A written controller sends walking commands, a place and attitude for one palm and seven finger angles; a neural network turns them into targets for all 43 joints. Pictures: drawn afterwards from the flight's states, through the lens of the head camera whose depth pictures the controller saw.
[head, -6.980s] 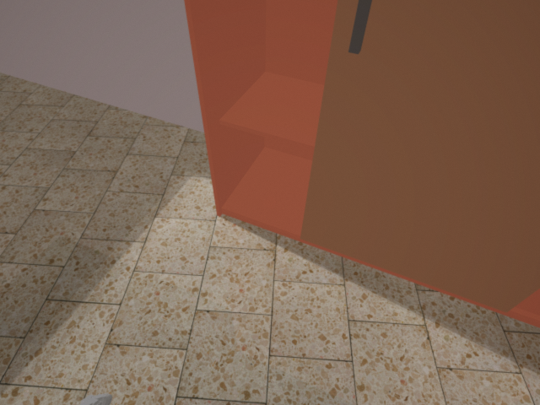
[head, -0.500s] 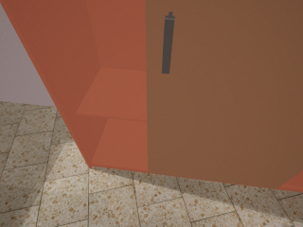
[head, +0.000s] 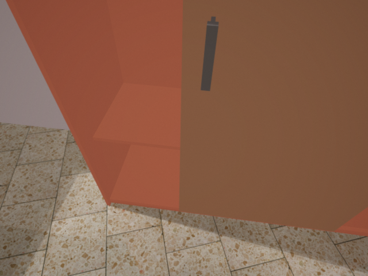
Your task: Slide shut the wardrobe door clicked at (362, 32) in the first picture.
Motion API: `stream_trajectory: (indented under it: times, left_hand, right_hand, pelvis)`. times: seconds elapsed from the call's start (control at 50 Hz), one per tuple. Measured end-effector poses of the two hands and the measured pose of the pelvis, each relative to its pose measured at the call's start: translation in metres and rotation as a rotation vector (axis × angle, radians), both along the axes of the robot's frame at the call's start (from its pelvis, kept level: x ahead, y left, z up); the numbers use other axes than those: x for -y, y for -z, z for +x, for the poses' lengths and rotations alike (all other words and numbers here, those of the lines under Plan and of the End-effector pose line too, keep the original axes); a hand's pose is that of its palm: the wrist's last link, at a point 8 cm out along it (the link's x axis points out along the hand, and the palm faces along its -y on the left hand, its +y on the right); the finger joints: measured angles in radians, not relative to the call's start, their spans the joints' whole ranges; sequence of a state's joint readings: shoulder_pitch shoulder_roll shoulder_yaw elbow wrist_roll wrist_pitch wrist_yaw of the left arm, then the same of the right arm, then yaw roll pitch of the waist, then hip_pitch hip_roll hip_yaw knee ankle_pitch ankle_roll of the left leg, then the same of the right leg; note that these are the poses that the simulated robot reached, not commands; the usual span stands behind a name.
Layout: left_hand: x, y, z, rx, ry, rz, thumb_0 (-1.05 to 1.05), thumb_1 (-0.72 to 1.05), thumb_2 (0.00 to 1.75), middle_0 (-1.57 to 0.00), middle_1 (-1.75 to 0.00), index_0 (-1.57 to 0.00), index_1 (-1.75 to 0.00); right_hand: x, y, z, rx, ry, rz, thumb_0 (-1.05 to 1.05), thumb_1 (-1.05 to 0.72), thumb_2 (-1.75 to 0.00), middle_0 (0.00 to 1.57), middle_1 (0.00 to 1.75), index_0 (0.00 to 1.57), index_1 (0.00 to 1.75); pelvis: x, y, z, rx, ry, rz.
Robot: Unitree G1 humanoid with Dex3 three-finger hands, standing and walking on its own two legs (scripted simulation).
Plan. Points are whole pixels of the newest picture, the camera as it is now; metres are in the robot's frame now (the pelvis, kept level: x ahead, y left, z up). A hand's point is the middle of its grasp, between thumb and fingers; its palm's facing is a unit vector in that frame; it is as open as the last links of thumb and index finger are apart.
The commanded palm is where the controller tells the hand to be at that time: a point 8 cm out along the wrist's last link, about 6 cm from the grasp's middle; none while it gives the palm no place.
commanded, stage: look again from close up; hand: right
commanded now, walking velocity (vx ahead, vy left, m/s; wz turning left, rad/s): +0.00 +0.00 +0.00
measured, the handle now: (209, 54) +0.56 -0.02 +0.22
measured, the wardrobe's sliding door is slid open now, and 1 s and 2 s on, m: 0.41 0.41 0.41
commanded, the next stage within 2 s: shuffle to correct the standing spot in 0.94 s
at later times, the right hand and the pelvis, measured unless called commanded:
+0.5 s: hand out of the picture -0.01 -0.14 -0.18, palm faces +0.02 +0.99 -0.16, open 7.4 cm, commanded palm none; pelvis +0.01 +0.02 +0.00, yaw +0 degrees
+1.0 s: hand out of the picture +0.00 -0.14 -0.18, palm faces +0.03 +0.99 -0.17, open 7.4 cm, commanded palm none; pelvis +0.02 +0.02 +0.00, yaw +0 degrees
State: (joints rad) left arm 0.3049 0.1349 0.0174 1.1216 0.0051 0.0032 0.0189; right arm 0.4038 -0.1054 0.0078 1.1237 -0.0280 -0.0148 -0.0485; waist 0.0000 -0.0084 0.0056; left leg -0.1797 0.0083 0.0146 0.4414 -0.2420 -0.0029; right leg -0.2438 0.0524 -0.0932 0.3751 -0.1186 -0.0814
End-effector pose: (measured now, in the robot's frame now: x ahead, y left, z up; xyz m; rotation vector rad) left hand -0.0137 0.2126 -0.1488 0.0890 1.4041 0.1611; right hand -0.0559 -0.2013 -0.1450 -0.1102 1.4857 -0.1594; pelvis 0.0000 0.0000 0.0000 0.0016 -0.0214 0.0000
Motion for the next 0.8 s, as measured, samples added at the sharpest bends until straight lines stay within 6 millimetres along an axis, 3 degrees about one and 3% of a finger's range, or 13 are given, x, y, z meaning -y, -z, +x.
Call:
stream_trajectory:
  times: [0.42, 0.8]
  left_hand:
    - [-0.011, -0.001, -0.007, -0.03, -0.012, -0.004, 0.0, 0.91, 0.9, -0.2, -0.3, -0.19, -0.3]
    - [-0.017, -0.003, 0.015, -0.013, 0.009, 0.007, 0.0, 0.91, 0.9, -0.2, -0.3, -0.19, -0.3]
  right_hand:
    - [-0.016, 0.003, 0.038, 0.074, -0.026, 0.007, 0.0, -0.91, -0.9, 0.2, 0.3, 0.2, 0.3]
    - [-0.015, 0.002, 0.047, 0.065, -0.025, 0.005, 0.0, -0.91, -0.9, 0.2, 0.3, 0.2, 0.3]
  pelvis:
    - [-0.017, 0.0, 0.007, 0.001, -0.001, 0.001]
    - [-0.019, -0.001, 0.017, 0.002, 0.001, 0.001]
